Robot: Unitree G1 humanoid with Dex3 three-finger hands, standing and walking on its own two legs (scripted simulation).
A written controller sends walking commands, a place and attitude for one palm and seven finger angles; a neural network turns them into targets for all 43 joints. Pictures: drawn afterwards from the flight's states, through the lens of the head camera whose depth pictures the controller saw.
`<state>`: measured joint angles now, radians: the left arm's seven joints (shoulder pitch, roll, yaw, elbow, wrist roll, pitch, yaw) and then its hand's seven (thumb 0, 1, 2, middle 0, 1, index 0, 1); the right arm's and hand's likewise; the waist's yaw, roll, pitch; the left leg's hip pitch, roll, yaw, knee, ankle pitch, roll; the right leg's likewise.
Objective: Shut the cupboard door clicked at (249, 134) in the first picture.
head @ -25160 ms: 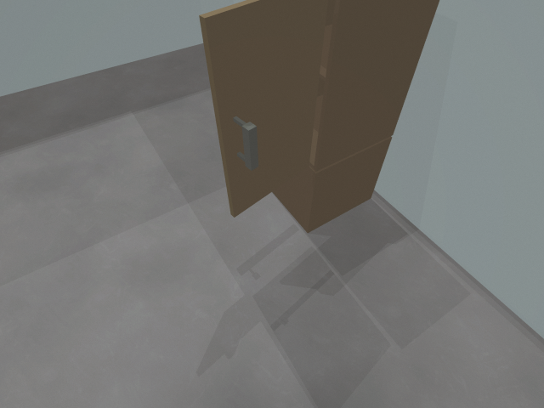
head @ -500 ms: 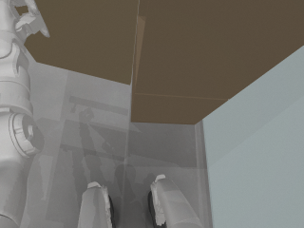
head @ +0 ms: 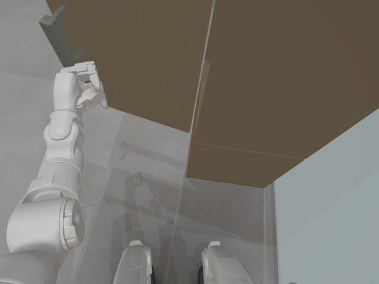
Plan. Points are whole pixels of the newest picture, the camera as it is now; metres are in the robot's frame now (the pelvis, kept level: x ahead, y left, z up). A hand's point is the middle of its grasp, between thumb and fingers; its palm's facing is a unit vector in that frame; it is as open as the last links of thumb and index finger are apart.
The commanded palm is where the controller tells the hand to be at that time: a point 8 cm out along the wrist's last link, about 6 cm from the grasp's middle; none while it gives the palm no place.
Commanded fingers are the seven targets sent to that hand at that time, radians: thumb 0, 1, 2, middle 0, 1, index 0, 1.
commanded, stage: pull the fist back off the door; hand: left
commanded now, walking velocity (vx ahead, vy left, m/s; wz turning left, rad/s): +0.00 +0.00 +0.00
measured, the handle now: (66, 40) +0.65 +0.24 +0.06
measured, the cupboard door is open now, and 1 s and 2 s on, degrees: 79 79 79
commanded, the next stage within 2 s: draw the hand back to the body in 0.04 s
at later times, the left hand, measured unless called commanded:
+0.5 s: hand (69, 107) +0.42 +0.18 +0.11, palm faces +0.02 -1.00 -0.04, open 3.1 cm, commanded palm +0.38 +0.23 +0.13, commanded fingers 0.00 0.90 0.90 -1.30 -1.50 -1.30 -1.50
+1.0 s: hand out of the picture +0.30 +0.24 +0.20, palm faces +0.34 -0.90 -0.28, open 3.6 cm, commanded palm +0.25 +0.27 +0.22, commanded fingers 0.00 0.90 0.90 -0.67 -0.81 -0.67 -0.81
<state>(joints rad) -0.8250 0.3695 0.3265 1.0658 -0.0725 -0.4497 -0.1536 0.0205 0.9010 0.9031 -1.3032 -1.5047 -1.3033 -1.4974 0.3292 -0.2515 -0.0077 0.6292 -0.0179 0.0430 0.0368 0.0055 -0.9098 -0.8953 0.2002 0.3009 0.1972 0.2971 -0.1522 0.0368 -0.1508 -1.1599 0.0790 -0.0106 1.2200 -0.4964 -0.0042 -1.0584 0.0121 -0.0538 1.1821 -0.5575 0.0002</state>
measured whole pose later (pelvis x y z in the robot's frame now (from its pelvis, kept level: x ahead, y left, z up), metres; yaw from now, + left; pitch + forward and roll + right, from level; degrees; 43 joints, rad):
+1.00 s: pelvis +0.03 +0.00 +0.10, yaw +2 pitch +1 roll +0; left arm 0.11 0.30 0.17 0.04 -0.07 -0.04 0.09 0.02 0.90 0.90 -0.93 -1.10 -0.93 -1.09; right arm 0.15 -0.22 0.05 0.55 0.04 0.01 -0.11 0.01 -0.91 -0.90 0.20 0.30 0.20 0.30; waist 0.04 0.05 -0.05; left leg -0.27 0.03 0.04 0.53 -0.27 -0.01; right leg -0.19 -0.02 -0.03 0.52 -0.34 0.01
